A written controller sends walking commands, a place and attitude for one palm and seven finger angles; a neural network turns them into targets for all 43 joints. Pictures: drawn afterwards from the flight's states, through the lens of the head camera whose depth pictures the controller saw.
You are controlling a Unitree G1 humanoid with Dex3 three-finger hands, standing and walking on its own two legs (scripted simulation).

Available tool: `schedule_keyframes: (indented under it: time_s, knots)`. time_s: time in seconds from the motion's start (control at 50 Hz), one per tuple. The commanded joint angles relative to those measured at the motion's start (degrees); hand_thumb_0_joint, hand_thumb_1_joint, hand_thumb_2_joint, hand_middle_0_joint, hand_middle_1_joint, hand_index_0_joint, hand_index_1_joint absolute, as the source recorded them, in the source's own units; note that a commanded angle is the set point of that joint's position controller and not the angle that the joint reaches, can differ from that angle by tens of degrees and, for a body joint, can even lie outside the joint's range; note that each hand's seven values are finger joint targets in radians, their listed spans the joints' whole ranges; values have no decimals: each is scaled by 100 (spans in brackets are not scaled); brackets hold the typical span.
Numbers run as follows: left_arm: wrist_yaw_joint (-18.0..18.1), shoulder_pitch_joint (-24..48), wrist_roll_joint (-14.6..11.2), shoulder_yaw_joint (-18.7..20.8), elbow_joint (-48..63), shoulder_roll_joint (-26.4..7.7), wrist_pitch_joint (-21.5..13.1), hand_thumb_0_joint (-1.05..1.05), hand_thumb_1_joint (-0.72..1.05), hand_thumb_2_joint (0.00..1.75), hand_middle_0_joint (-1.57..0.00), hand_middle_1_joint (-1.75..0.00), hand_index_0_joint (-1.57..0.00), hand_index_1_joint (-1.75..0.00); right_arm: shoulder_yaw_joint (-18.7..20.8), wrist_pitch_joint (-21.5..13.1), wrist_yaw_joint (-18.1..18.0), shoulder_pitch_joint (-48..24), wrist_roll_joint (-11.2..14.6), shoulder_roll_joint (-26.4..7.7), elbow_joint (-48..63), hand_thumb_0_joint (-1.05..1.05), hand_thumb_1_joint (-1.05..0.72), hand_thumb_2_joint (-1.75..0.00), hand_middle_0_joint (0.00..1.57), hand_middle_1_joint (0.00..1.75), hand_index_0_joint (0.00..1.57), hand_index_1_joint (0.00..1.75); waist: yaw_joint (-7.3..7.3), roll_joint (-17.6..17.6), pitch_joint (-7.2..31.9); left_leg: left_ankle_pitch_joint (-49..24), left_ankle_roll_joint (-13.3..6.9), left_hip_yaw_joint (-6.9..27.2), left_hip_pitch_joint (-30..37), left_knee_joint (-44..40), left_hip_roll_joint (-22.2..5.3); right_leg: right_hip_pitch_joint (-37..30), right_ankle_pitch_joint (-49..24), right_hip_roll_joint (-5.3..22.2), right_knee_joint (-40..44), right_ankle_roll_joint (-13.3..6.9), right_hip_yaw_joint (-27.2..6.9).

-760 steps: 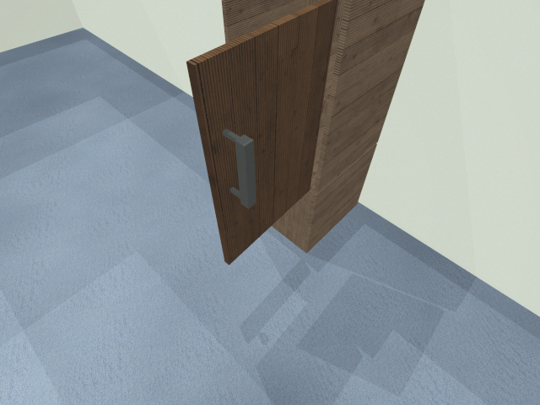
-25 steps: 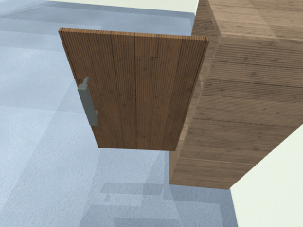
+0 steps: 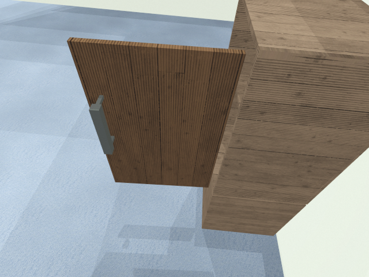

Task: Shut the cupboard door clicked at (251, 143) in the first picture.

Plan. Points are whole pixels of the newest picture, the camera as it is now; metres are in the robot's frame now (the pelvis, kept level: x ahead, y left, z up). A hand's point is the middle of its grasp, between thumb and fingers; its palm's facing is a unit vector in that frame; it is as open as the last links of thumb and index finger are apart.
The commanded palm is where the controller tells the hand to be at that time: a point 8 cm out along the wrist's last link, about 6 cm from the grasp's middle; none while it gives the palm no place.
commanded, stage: look again from close up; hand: left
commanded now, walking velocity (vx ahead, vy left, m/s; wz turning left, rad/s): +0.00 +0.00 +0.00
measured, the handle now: (105, 126) +0.49 +0.26 +0.01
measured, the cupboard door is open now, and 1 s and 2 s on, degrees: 93 93 93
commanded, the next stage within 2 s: raise the hand and make a fist in 0.54 s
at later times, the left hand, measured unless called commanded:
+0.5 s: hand out of the picture +0.05 +0.18 -0.18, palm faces -0.01 -0.97 -0.23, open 7.4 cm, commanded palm none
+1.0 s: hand (111, 262) +0.16 +0.16 -0.05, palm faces +0.03 -1.00 -0.04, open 6.5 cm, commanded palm +0.13 +0.23 -0.06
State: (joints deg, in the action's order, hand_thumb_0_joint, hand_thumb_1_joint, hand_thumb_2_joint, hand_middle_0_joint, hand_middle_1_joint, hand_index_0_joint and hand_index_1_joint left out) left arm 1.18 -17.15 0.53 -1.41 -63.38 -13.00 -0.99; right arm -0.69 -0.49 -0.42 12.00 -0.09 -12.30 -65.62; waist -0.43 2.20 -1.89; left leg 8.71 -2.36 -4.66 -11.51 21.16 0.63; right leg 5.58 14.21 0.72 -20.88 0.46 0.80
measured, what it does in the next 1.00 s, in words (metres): lowers itself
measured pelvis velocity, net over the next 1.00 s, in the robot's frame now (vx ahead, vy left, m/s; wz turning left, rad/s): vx -0.02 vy -0.05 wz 0.02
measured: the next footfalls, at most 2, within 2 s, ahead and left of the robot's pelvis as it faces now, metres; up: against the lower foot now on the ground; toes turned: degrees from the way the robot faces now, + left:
none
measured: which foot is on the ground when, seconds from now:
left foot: down 0.00-1.00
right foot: down 0.00-1.00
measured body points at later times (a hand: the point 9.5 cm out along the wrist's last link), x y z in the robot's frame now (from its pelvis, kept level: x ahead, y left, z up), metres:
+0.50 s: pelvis +0.02 +0.00 -0.01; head +0.04 -0.01 +0.44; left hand +0.05 +0.23 -0.16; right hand +0.06 -0.23 -0.17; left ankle +0.03 +0.09 -0.75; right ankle -0.03 -0.12 -0.75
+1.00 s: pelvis -0.02 -0.05 -0.09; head +0.02 -0.05 +0.36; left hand +0.15 +0.22 -0.05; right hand +0.21 -0.30 -0.14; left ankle +0.03 +0.10 -0.74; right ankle -0.01 -0.12 -0.74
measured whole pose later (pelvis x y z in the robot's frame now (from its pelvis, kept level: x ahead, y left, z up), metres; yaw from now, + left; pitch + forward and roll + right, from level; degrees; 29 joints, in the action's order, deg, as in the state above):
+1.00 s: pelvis -0.02 -0.05 -0.09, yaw +1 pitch +12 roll +2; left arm -25.7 -23.5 -19.1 14.3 -12.0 -12.3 -32.2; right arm 4.3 -15.9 -0.5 7.8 1.7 -14.9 -32.9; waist -1.0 2.1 8.8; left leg 25.4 2.2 0.4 -49.3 62.5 -0.2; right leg 45.8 32.9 -1.1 -66.4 -3.9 2.3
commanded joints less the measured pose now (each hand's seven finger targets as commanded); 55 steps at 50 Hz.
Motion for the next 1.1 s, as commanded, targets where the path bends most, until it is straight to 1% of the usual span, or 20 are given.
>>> schedule_keyframes:
  time_s: [0.0,0.02,0.06,0.08,0.16,0.26,0.6,0.62,0.64,0.66,0.68,0.7,0.72,0.76,0.78,0.82,0.84,0.9,0.98,1.08]
  knots:
    - [66,-188,19,126,211,-723,-79,0,90,90,-20,-30,-20,-30,123,-117,-50,19,-11,-826,239,0,-90,-90,20,30,20,30,33,-195,-107,31,48,814,306,-442,-686,570,-279,599,515,-207,-563]
    - [289,-409,129,44,123,-359,-158,0,90,90,-20,-30,-20,-30,101,-155,-11,-88,-13,-639,616,0,-90,-90,20,30,20,30,15,-724,-450,-432,229,528,-60,574,-688,857,-857,751,333,-143,-568]
    - [193,-12,43,97,484,-642,-119,0,90,90,-20,-30,-20,-30,110,-30,30,375,-79,-517,785,0,-90,-90,20,30,20,30,261,-689,-225,923,174,732,-222,355,-555,1171,1088,592,93,-364,-588]
    - [164,-108,52,116,523,-617,-150,0,90,90,-20,-30,-20,-30,93,-87,30,391,-108,-481,844,0,-90,-90,20,30,20,30,167,-1098,68,317,115,820,-205,323,-599,901,374,526,-124,-406,-485]
    - [127,-117,17,80,490,-422,-107,0,90,90,-20,-30,-20,-30,91,-110,-16,411,-75,-554,1021,0,-90,-90,20,30,20,30,115,-197,112,-44,-40,936,-171,243,-655,758,177,401,-283,-334,-395]
    - [136,-73,14,97,521,-405,-70,0,90,90,-20,-30,-20,-30,97,-133,-38,414,-76,-563,950,0,-90,-90,20,30,20,30,66,98,-40,-344,-64,851,-57,196,-637,784,-65,417,-317,-264,-406]
    - [138,-20,10,162,367,-603,-62,0,90,90,-20,-30,-20,-30,87,-148,-102,145,-47,-565,477,0,-90,-90,20,30,20,30,5,-96,211,-1230,-13,604,396,257,-647,327,-1454,569,-205,-227,-467]
    - [355,-416,112,166,284,-334,-151,0,90,90,-20,-30,-20,-30,143,-162,-82,115,-1,-582,808,0,-90,-90,20,30,20,30,24,-137,97,-2119,115,527,266,1312,-776,604,-2862,709,-235,-93,-653]
    - [521,4496,-540,3055,9483,-4043,-1707,0,90,90,-20,-30,-20,-30,462,-1274,-565,786,140,-1711,2142,0,-90,-90,20,30,20,30,769,-629,2140,-2724,43,907,2236,1505,-453,1085,-2913,123,-2083,-117,271]
    - [523,58,-672,414,7446,-783,-1292,0,90,90,-22,-32,-22,-32,79,-1809,-723,237,458,-1017,2285,0,-90,-90,20,30,20,30,259,-2919,3028,-3580,137,1274,3087,1158,-667,1974,-405,-124,-3025,-57,457]
    - [560,-1366,-1058,73,7450,399,-560,0,90,90,-24,-34,-24,-34,181,-1992,-565,70,357,-753,2398,0,-90,-90,20,30,20,30,113,-2543,2695,-3632,370,1199,1983,707,-568,1659,416,-120,-3335,-136,448]
    - [509,-586,-863,371,7101,56,-545,0,90,90,-25,-36,-25,-36,311,-2059,-319,173,276,-668,2332,0,-90,-90,20,30,20,30,260,-1324,1435,-2723,339,996,779,536,-505,2260,515,-87,-2757,-106,367]
    - [334,-564,-973,532,6743,146,-699,0,90,90,-27,-38,-27,-38,475,-2076,-200,16,187,-720,2606,0,-90,-90,20,30,20,30,253,-801,383,-1417,359,916,-289,925,-372,2443,543,-42,-2030,-150,446]
    - [-153,-1384,-1196,1161,5358,-34,-1431,0,90,90,-31,-42,-31,-42,564,-2022,-120,-183,133,-799,2909,0,-90,-90,20,30,20,30,200,1102,-215,538,267,756,-1852,1853,-44,2899,573,9,-1338,-141,323]
    - [-561,-2043,-1332,1351,4893,16,-1906,0,90,90,-33,-44,-33,-44,600,-1979,-58,-167,167,-784,3066,0,-90,-90,20,30,20,30,6,1239,-173,406,288,688,-2187,2169,38,2827,162,78,-1506,-164,85]
    - [-1473,-2128,-1566,1743,5156,-165,-2961,0,90,90,-36,-48,-36,-48,616,-1913,46,-333,63,-854,3308,0,-90,-90,20,30,20,30,-221,1333,1098,-427,299,546,-2634,3040,155,2651,-2660,147,-2852,2,3]
    - [-1936,-2278,-1652,1757,5076,-177,-3389,0,90,90,-38,-50,-38,-50,664,-1920,62,-402,49,-817,3386,0,-90,-90,20,30,20,30,-326,1392,1493,-357,331,485,-2973,3345,185,2664,-2968,165,-3275,76,-170]
    - [-2812,-1528,-2036,2256,5552,-848,-3703,0,90,90,-44,-56,-44,-56,675,-1869,71,-547,155,-850,3937,0,-90,-90,20,30,20,30,-397,-124,1879,469,300,341,-3572,3880,283,3023,-828,232,-3326,-25,-850]
    - [-2694,-448,-2455,2508,6802,-1083,-3271,0,90,90,-51,-64,-51,-64,612,-1782,-183,-439,258,-728,4383,0,-90,-90,20,30,20,30,-166,85,2121,1170,152,410,-3966,4378,155,3237,784,323,-2721,405,-1624]
    - [-2403,762,-2118,1606,8010,-1000,-3398,0,90,90,-60,-74,-60,-74,480,-1916,-489,-171,223,-854,4247,0,-90,-90,20,30,20,30,357,-353,1692,1545,-39,641,-3598,4383,-86,4220,2054,21,-2663,99,-1136]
